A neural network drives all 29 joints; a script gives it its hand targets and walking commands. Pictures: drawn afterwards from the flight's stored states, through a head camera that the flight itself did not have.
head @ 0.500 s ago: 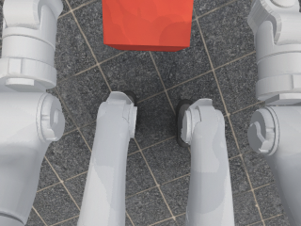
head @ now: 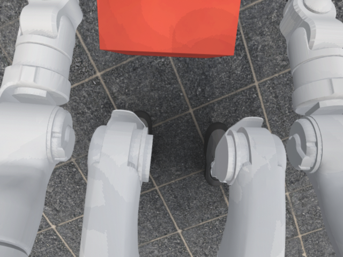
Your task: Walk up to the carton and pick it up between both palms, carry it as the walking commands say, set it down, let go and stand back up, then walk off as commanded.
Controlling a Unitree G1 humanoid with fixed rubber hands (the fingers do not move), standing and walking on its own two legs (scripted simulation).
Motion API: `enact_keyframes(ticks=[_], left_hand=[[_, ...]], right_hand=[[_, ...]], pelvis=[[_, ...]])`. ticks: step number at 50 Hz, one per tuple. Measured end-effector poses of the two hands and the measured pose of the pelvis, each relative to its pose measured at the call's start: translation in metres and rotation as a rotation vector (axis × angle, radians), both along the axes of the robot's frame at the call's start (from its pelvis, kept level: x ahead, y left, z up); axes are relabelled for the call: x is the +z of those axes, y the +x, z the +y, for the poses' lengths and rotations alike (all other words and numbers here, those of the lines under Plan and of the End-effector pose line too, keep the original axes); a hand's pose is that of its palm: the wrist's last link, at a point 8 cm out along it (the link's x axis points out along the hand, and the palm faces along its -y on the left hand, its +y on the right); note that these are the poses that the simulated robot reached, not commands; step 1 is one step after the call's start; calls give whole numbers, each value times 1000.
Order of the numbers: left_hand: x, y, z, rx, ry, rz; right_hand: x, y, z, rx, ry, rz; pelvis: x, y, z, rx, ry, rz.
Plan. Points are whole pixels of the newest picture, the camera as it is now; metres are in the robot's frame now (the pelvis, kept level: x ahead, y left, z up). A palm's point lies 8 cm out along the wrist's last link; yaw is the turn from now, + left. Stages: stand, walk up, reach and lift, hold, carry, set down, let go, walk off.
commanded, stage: reach and lift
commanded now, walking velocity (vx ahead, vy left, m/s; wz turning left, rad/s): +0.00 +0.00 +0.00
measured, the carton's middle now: (168, 2) +0.53 +0.06 -0.26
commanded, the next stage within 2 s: none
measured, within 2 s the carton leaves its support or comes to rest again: leaves its support in 1.68 s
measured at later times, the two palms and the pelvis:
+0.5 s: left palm out of the picture +0.53 +0.22 -0.22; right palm out of the picture +0.55 -0.16 -0.21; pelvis +0.01 -0.01 -0.04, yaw -1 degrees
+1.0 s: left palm out of the picture +0.54 +0.21 -0.21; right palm out of the picture +0.56 -0.12 -0.21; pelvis +0.00 +0.00 -0.03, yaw +0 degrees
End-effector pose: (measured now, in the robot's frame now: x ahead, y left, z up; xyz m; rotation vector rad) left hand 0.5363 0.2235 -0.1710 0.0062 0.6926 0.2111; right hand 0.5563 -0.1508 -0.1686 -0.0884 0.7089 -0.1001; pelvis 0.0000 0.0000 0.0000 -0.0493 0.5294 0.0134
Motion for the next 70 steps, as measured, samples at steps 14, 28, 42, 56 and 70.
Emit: enact_keyframes(ticks=[14,28,42,56,70], left_hand=[[-42,-5,2,1,23,29],[-45,-5,-1,-8,7,26],[-39,0,-14,-47,2,17],[-38,-2,-21,-35,7,25],[-37,0,-24,-19,-5,54]], right_hand=[[-50,-10,-19,15,20,14],[-41,-1,-2,33,25,3],[-40,-2,13,47,35,5],[-38,2,49,90,54,4],[-37,1,49,33,56,21]], pelvis=[[-38,11,-5,-24,38,-17],[-42,8,-8,-38,39,-27],[-38,4,-4,-32,35,-22],[-32,3,-5,-29,40,-8],[-39,2,-1,-24,37,-32]])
